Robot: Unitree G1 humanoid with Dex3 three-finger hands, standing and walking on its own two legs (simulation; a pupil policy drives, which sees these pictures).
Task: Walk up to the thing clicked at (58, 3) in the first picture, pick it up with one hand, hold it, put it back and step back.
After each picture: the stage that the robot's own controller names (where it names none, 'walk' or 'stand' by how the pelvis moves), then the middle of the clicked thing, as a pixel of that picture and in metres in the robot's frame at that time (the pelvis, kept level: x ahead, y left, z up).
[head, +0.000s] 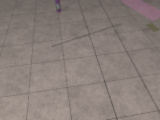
stand; (58, 4) +2.32 +0.46 -0.66
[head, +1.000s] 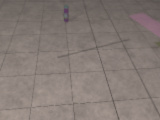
walk; (66, 13) +2.20 +0.27 -0.64
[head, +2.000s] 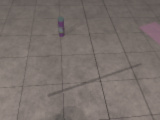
walk; (61, 27) +1.58 +0.28 -0.65
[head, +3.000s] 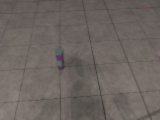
walk; (60, 59) +1.07 +0.25 -0.65
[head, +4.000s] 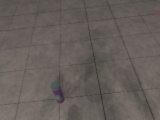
walk; (58, 93) +0.68 +0.30 -0.63
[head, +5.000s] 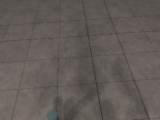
stand; out of the picture +0.46 +0.26 -0.63
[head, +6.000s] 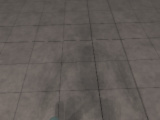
stand; out of the picture +0.43 +0.23 -0.65
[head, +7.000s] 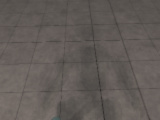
stand; out of the picture +0.44 +0.22 -0.66
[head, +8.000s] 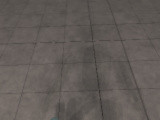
stand; out of the picture +0.44 +0.24 -0.66
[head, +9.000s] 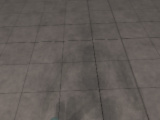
stand; out of the picture +0.43 +0.24 -0.66
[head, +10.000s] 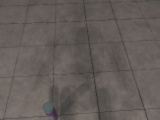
go down; (51, 112) +0.45 +0.25 -0.63
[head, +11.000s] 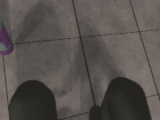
go down; out of the picture +0.49 +0.31 -0.22
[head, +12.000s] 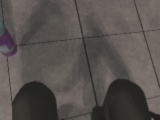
close in; (1, 39) +0.49 +0.31 -0.23
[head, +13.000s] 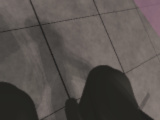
close in; out of the picture +0.46 +0.35 -0.16
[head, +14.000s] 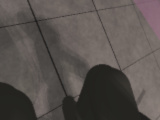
lift; out of the picture +0.45 +0.35 -0.16
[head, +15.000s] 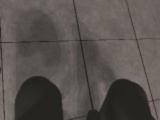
lift; out of the picture +0.32 +0.32 -0.09
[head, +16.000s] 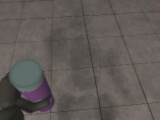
hold; (37, 91) +0.31 +0.17 +0.06
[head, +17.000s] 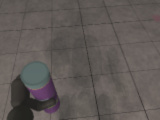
hold; (44, 91) +0.32 +0.15 +0.03
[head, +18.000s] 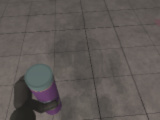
hold; (47, 93) +0.32 +0.15 +0.03
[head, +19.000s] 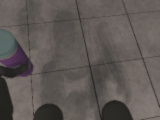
crouch; (15, 58) +0.43 +0.23 -0.04
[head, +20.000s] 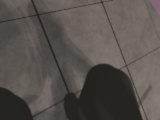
lower; out of the picture +0.44 +0.32 -0.17
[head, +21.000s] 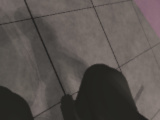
lower; out of the picture +0.44 +0.33 -0.16
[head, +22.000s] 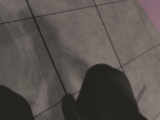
lower; out of the picture +0.43 +0.33 -0.16
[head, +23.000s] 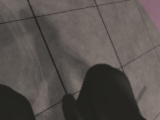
lower; out of the picture +0.43 +0.33 -0.16
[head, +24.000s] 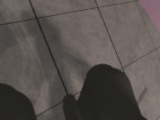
rest; out of the picture +0.43 +0.32 -0.16
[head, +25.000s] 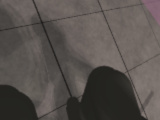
withdraw; out of the picture +0.44 +0.30 -0.17
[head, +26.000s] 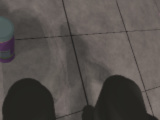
stand; (3, 44) +0.46 +0.27 -0.19
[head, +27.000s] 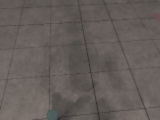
stand; out of the picture +0.41 +0.19 -0.56
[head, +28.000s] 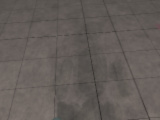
stand; out of the picture +0.42 +0.20 -0.60
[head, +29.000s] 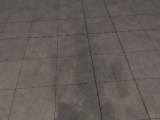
stand; out of the picture +0.41 +0.20 -0.60
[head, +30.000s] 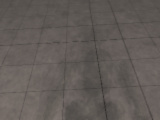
stand; out of the picture +0.43 +0.18 -0.65
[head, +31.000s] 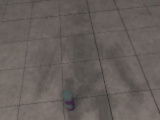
walk; (69, 101) +0.52 +0.17 -0.64
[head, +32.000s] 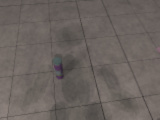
walk; (58, 68) +0.82 +0.23 -0.63
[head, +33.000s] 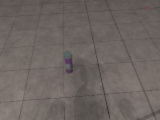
stand; (68, 63) +1.05 +0.23 -0.64
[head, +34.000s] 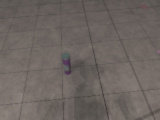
stand; (66, 64) +1.04 +0.23 -0.66
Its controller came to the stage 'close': yes
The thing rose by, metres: 0.67
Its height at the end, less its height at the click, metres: +0.00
